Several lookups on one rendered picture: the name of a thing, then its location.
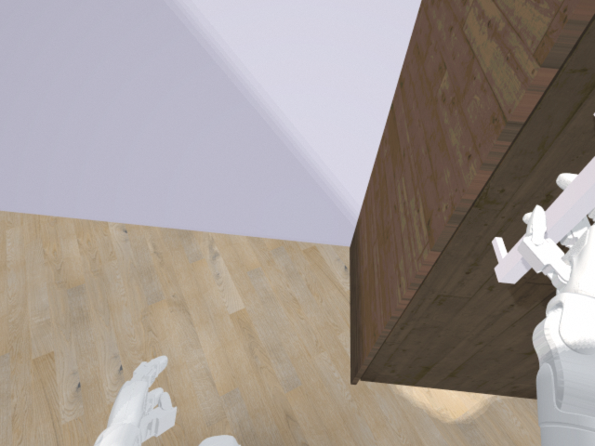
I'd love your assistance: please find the handle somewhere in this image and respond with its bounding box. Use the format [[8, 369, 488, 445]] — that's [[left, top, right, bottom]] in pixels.
[[492, 113, 595, 284]]

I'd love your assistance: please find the robot right hand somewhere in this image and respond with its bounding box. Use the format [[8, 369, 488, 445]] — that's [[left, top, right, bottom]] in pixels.
[[517, 173, 595, 298]]

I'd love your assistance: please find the right robot forearm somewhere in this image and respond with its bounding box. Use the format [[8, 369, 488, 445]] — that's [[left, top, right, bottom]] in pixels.
[[533, 292, 595, 446]]

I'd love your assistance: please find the left robot forearm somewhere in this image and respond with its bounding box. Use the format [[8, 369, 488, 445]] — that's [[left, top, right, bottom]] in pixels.
[[94, 424, 142, 446]]

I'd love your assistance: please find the wardrobe door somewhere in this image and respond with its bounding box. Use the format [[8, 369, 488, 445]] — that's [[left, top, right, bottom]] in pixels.
[[360, 14, 595, 400]]

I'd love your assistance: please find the robot left hand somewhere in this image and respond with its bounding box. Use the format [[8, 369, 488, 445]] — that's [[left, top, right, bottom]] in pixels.
[[107, 356, 177, 443]]

